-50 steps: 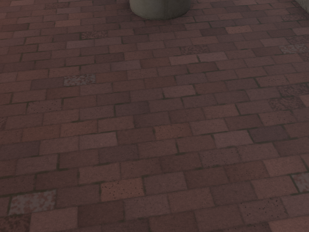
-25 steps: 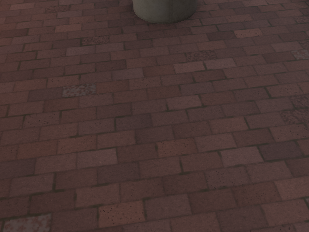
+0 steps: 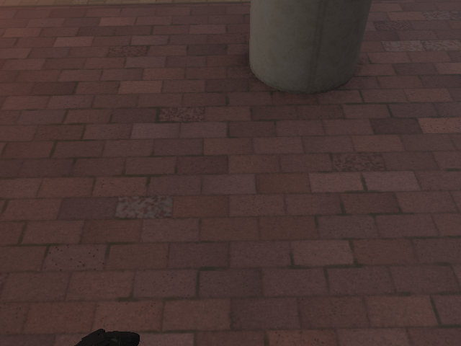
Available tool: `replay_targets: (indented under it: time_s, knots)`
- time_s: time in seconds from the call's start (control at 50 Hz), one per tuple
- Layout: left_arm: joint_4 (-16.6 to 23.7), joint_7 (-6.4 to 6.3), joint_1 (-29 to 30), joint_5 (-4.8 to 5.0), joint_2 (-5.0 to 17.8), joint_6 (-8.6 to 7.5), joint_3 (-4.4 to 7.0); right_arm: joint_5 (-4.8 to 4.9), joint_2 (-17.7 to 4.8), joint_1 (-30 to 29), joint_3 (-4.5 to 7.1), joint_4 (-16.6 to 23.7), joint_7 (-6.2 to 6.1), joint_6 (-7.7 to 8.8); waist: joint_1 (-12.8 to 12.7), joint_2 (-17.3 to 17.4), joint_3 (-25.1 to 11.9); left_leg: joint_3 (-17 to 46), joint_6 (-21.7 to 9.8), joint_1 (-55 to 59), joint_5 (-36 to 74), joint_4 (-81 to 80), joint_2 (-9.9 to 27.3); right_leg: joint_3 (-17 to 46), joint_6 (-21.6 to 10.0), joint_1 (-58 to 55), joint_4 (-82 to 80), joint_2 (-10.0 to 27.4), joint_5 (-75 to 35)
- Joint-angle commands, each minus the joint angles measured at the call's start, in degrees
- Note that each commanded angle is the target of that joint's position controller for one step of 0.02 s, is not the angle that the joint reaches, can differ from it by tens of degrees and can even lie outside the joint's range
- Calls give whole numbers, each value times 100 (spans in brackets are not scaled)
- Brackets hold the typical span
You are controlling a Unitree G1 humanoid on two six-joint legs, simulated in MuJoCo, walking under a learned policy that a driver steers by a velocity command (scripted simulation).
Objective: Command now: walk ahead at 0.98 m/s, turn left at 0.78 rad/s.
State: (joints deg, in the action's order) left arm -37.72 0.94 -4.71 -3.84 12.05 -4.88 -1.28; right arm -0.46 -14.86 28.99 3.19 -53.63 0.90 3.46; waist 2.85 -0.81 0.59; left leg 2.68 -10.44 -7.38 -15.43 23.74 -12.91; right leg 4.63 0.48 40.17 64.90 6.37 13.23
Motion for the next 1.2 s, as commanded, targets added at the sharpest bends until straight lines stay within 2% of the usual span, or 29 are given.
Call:
replay_targets:
  time_s: [0.02,0.14,0.18,0.2,0.22,0.24,0.26,0.28,0.32,0.4,0.48,0.54,0.58,0.62,0.66,0.68,0.7,0.72,0.76,0.82,0.9,0.94,1.0,1.06,1.12,1.14,1.16,1.18,1.2]
  knots:
    - [573,56,617,72,572,30,78,61,-777,-563,165,657,-7,255,-232,-84,934,1891,-659,-1958,646,-1924,1330,-405,234,-730,-1457,-42,-1257]
    - [914,52,1358,195,588,1,53,102,-1015,32,281,557,-66,187,276,301,316,1929,-152,149,3781,-934,1439,-529,12,-1208,-3331,-657,-1881]
    - [721,-63,559,222,943,-32,207,66,-1266,-155,327,610,-103,191,-117,420,-364,1950,114,391,5247,253,1428,-472,-94,-2591,-3612,-955,-1252]
    - [501,-150,-386,272,1210,-63,336,40,-1515,-436,378,676,-78,209,-673,484,-876,1954,198,187,5243,1347,1370,-356,-161,-3652,-3680,-851,-907]
    - [207,-282,-1648,221,1566,-76,497,1,-1383,-790,354,792,-36,265,-1290,411,-1471,1829,232,-624,4388,2715,1164,-33,-276,-5126,-3387,-357,-204]
    - [3,-388,-2761,34,1873,-77,610,-60,-401,-829,112,970,-56,314,-1430,-720,-2137,1267,141,-1746,-90,4619,828,1398,-386,-6443,-3267,1225,1184]
    - [46,-294,-2083,-88,2168,-62,697,351,-244,-30,-17,1318,-74,248,-640,-2536,-2903,684,324,-3276,-1365,5926,571,4686,-1091,-7112,-4547,2367,2478]
    - [243,-232,-1400,-15,1375,-10,635,128,-798,-699,32,1084,-136,117,-779,-1009,-1841,506,257,-3682,-503,5898,1116,4057,-980,-6077,-4949,1797,3382]
    - [9,-169,-1173,10,870,-21,504,-34,-818,-1371,86,1177,17,3,-677,59,-713,311,350,-3524,53,5472,1450,2263,-846,-4686,-4961,1364,1338]
    - [-686,-62,-1706,242,573,-210,421,-156,-251,-1978,-78,1682,268,-268,-361,-305,33,215,377,-3865,62,5235,1925,557,-583,-3797,-5323,1059,-286]
    - [-783,-27,-1411,235,818,-344,443,-138,-298,-2577,-179,2170,387,-303,-48,-428,439,-51,422,-3834,1147,4381,2005,-923,-419,-3205,-5712,883,-1821]
    - [-996,-55,-1779,223,949,-347,445,-165,-344,-3326,-241,2318,487,-272,-254,-27,862,-830,233,-3223,1702,2783,1676,-1815,-241,-3208,-6004,469,-2714]
    - [-1109,-99,-2103,214,1218,-322,466,-190,-334,-3405,-268,2257,509,-215,-252,-125,808,-1182,25,-2422,1716,2174,1258,-1980,-249,-3490,-5862,578,-4783]
    - [-1143,-184,-2242,200,1618,-183,523,-206,-538,-2798,-207,1988,403,-154,144,-482,316,-1262,-140,-1645,1118,1915,779,-1972,-302,-4131,-4810,775,-6968]
    - [-1031,-241,-1887,177,1860,-7,555,-218,-949,-762,7,1292,246,-101,1109,-645,-695,-875,-398,548,680,1386,573,-1867,-476,-3801,-2256,908,-7252]
    - [-1004,-220,-1828,156,1789,25,565,-244,-1299,-88,191,1007,117,-141,1306,-369,-971,-262,-471,1812,249,1110,886,-1860,-431,-2754,-231,504,-4862]
    - [-639,-92,-2520,244,859,-17,384,-282,-1946,-698,345,1160,13,-212,119,1517,-1492,2495,-902,3389,456,977,2671,-1607,-123,-443,2274,-428,1445]
    - [-327,-107,-2089,375,1194,-104,387,-189,-1925,-436,379,1324,-17,-246,465,812,-2443,4007,-1328,3711,-155,-46,3069,-393,-226,288,2912,-549,1185]
    - [-261,-112,-1413,392,1115,-170,341,-117,-1409,-711,308,1030,-105,-126,135,-47,-527,2976,-949,1834,130,-770,2791,-322,-281,611,2033,-65,474]
    - [-498,1,-1698,147,791,132,265,-98,-736,-1115,79,932,-126,127,-533,-273,25,1841,-655,-111,451,-1208,2278,-149,-212,-471,973,288,552]
    - [-195,137,-599,278,601,257,220,-37,-681,-771,60,671,-1,372,-308,123,805,557,-247,-661,1382,-1957,1956,-251,-238,6,-438,318,-556]
    - [-128,184,-226,338,585,198,212,-26,-600,-796,9,660,43,444,-250,80,839,-291,127,-634,2428,-1995,1615,-483,-370,-310,-1453,27,-1546]
    - [-36,295,163,376,475,140,155,37,-754,-547,-27,522,-15,576,-160,172,729,-739,474,-145,3779,-2339,1859,-928,-689,-953,-2465,-240,-2788]
    - [-181,302,84,318,751,128,218,-67,-995,-319,-27,432,-204,506,-234,407,317,-1126,856,1258,6947,-1472,2000,-1494,-872,-1158,-2839,-906,-2304]
    - [-837,233,-2153,276,1336,210,464,-289,-1395,-848,85,591,-438,212,-1435,812,-780,-1193,1075,1309,8738,1862,2290,-1434,-1174,-3134,-2819,-1427,-1043]
    - [-1141,152,-3384,277,1585,234,632,-264,-1573,-1371,154,728,-439,150,-2188,589,-1024,-1276,1037,299,7340,4322,1977,-840,-1547,-4337,-3297,-1109,-709]
    - [-1259,70,-3282,408,1870,344,770,-334,-738,-1683,-31,979,-320,319,-1693,-1179,-870,-1036,1054,-2066,-88,6707,809,414,-1730,-5627,-2773,-292,-1531]
    - [-1009,52,-2632,258,2403,356,871,42,-503,-951,-166,1513,-227,428,-861,-1925,-1912,154,1357,-4209,-1466,8186,515,3819,-3246,-7019,-3901,969,-1042]
    - [-723,-6,-2302,286,1930,353,856,-74,-760,-1298,-250,1514,-223,533,-1054,-265,-1598,575,1176,-4461,-901,7663,979,4102,-3075,-6571,-4619,1061,-814]
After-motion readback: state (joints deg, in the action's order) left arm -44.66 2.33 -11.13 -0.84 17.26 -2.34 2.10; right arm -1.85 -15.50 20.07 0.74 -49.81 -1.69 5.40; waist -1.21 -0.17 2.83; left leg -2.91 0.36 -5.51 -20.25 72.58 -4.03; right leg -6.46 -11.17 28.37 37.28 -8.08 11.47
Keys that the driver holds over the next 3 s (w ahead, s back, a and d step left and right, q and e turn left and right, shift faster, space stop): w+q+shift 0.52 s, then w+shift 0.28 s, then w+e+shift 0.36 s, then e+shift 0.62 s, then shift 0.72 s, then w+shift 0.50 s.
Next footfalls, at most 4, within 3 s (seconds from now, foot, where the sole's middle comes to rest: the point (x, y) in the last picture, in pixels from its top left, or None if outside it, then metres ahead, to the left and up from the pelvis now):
0.22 right None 0.44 -0.13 -0.77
0.68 left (156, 283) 0.73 0.24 -0.77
1.14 right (121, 181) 1.16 0.40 -0.77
1.52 left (73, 138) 1.41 0.63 -0.77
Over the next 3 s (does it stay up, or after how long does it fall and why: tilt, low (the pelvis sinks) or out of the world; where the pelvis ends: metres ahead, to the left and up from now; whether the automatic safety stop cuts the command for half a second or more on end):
stays up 1.38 0.44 0.02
